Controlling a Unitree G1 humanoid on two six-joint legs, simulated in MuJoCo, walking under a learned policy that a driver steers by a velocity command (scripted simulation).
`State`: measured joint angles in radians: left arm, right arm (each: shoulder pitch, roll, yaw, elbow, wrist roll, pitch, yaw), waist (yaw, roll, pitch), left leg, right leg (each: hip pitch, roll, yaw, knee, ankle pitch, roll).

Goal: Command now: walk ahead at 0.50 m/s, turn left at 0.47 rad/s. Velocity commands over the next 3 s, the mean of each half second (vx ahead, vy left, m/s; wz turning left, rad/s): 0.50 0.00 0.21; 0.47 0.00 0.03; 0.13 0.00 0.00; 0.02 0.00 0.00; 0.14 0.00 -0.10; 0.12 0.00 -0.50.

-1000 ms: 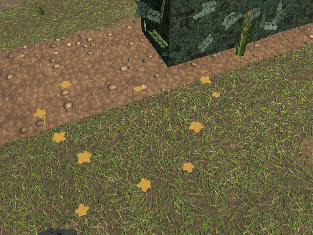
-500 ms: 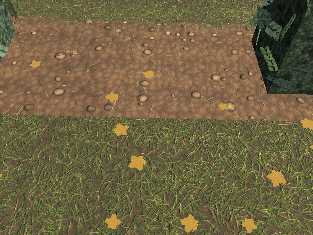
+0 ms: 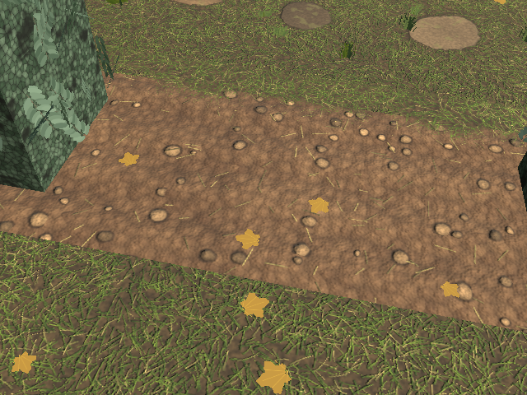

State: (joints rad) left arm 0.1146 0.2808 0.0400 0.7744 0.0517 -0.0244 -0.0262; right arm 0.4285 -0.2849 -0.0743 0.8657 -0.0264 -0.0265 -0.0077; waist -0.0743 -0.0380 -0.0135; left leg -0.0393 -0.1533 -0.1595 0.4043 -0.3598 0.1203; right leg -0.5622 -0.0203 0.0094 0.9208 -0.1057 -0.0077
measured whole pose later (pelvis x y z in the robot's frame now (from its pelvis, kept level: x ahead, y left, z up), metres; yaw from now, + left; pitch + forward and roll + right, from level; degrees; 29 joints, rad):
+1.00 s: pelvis +0.58 +0.02 -0.18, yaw +4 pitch -1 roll +2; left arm 0.02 0.21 0.03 0.86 0.03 -0.08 -0.02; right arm 0.42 -0.21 -0.03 1.05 0.00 -0.06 -0.01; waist -0.05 0.00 0.07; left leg -0.13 -0.06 0.03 0.86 -0.52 0.06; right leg -0.43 0.00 -0.07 0.60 -0.17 -0.08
